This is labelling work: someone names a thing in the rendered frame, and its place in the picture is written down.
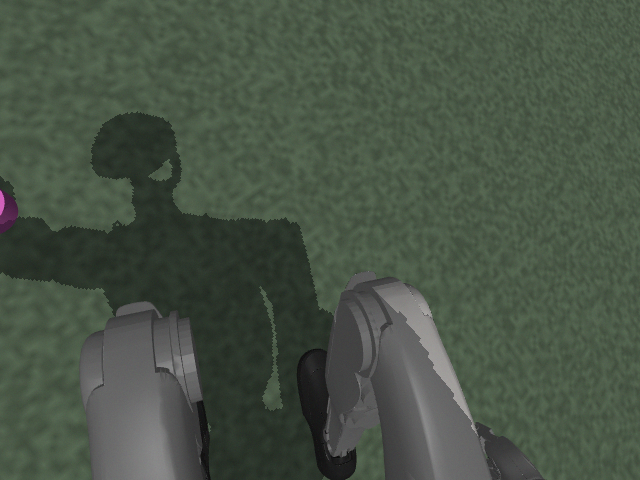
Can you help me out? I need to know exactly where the tin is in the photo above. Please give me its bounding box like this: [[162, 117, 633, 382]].
[[0, 189, 18, 234]]

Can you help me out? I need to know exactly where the right robot foot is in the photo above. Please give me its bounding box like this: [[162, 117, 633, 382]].
[[297, 349, 357, 480]]

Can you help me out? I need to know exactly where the right robot hand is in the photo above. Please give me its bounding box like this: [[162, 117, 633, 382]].
[[475, 422, 543, 480]]

